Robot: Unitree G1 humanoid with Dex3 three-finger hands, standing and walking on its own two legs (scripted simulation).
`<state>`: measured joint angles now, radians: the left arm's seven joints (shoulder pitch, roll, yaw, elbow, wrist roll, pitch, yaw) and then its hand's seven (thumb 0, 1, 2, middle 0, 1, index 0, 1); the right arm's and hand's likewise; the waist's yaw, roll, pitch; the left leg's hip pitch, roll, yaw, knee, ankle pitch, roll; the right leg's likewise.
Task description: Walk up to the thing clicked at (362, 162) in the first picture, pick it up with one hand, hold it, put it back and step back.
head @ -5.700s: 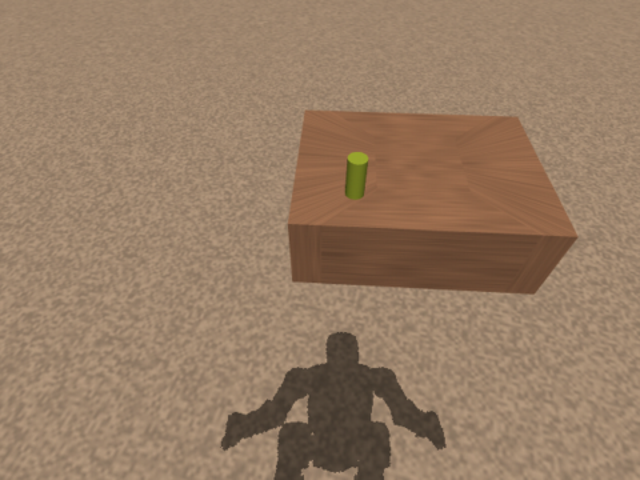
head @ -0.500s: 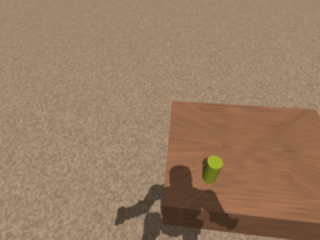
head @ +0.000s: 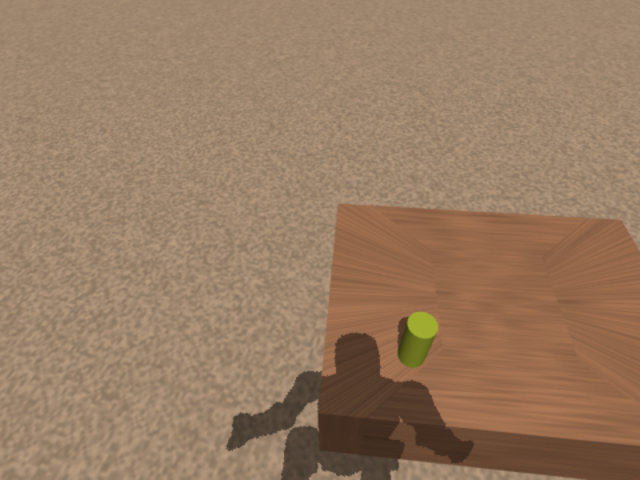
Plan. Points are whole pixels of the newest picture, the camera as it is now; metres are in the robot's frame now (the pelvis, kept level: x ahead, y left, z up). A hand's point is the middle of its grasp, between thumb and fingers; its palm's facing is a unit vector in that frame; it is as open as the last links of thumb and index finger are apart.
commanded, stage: stand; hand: right
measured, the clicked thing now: (416, 340) +0.49 -0.22 -0.38
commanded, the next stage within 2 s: go down in 1.26 s
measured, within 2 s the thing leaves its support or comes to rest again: neither
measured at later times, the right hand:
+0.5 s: hand out of the picture +0.05 -0.25 -0.16, palm faces -0.04 +0.94 -0.33, open 7.4 cm
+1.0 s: hand out of the picture +0.06 -0.25 -0.16, palm faces -0.04 +0.94 -0.33, open 7.4 cm
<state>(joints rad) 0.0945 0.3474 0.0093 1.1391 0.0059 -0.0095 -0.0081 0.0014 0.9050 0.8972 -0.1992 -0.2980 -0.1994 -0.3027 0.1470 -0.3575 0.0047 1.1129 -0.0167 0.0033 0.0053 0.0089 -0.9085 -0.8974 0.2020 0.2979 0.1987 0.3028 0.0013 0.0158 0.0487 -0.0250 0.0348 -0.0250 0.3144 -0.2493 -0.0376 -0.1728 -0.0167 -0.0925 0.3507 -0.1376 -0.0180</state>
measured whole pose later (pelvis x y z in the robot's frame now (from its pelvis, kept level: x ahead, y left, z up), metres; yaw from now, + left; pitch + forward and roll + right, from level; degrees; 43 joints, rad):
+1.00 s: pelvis +0.00 +0.00 +0.00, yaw -1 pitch -2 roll +0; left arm 0.10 0.34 0.01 1.14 0.00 -0.01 -0.01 0.00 0.90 0.90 -0.20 -0.30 -0.20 -0.30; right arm 0.15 -0.36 0.01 1.10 -0.02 0.00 0.00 0.01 -0.91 -0.90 0.20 0.30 0.20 0.30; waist 0.00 0.01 0.05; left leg -0.02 0.04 -0.02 0.30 -0.25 -0.04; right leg -0.18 -0.01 -0.08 0.36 -0.15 -0.02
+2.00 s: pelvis -0.01 +0.01 -0.04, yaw -3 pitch +8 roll +1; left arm 0.22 0.27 0.01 0.68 -0.01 -0.11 0.09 0.00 0.89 0.90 -0.20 -0.30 -0.20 -0.31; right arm 0.09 -0.38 -0.22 0.76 -0.10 0.14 0.14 0.00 0.39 -0.07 0.06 0.05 0.05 0.06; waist 0.01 0.00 -0.01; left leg -0.44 0.01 0.03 0.73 -0.43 -0.02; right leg -0.61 -0.04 -0.02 0.74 -0.28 -0.01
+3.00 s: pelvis -0.03 +0.01 -0.08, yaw -1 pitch +16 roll +3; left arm 0.27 0.30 -0.02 0.66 0.01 -0.16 0.14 0.01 0.90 0.90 -0.20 -0.30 -0.20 -0.30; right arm -0.28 -0.66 -0.52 0.95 0.05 -0.02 0.43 0.00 0.51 -0.04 0.05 0.05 0.05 0.05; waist 0.06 -0.01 -0.07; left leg -0.75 -0.01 0.04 0.99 -0.52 -0.01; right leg -0.93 -0.07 0.00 1.02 -0.37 -0.01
